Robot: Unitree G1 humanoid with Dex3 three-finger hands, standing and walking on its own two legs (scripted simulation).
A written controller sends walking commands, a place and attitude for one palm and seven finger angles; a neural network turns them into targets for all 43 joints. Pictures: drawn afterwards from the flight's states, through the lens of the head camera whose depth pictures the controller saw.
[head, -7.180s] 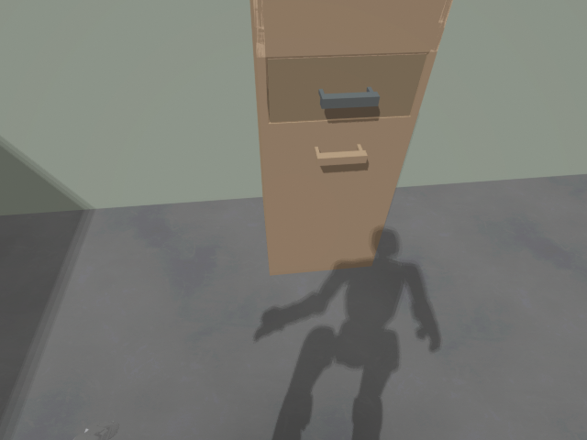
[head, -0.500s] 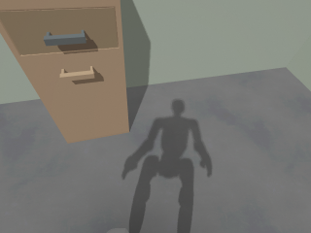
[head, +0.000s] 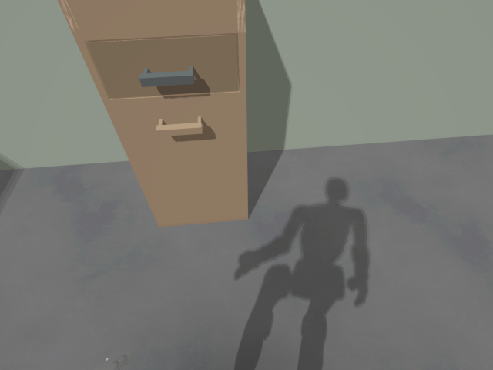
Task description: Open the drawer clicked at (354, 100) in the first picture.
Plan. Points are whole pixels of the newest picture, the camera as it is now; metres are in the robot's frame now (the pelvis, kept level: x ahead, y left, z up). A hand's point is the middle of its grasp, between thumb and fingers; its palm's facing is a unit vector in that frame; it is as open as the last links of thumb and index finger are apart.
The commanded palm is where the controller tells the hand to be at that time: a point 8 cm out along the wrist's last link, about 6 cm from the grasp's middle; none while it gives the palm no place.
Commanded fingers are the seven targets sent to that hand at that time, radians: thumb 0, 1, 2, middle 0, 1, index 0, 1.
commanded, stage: turn to face it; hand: left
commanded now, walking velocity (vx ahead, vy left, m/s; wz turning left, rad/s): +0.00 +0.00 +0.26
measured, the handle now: (168, 74) +0.83 +0.24 +0.04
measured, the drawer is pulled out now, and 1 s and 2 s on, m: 0.00 0.00 0.00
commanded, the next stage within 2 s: take the last steps up to it in 0.06 s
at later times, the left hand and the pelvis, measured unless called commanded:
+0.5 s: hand out of the picture -0.10 +0.17 -0.18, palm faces +0.25 -0.96 -0.15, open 7.4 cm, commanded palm none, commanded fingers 0.00 0.90 0.90 -0.20 -0.30 -0.20 -0.30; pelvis +0.01 +0.02 +0.00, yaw +8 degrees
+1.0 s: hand (158, 308) +0.27 +0.20 -0.18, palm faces +0.03 -0.98 -0.20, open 7.4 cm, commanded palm none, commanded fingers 0.00 0.90 0.90 -0.20 -0.30 -0.20 -0.30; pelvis +0.17 +0.01 -0.02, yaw +5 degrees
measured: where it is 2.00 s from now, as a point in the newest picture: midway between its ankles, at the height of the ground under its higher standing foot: (262, 347)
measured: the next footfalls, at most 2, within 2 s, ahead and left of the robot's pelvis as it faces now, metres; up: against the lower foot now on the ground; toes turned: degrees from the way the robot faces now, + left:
right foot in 0.02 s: +0.03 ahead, -0.12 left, +0.00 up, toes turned -2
left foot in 0.50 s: +0.01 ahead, +0.14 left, +0.00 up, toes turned +14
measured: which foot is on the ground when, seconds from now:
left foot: down 0.00-0.02, up 0.04-0.48, down 0.50-1.00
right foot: up 0.00-0.00, down 0.02-0.50, up 0.52-0.98, down 1.00-1.00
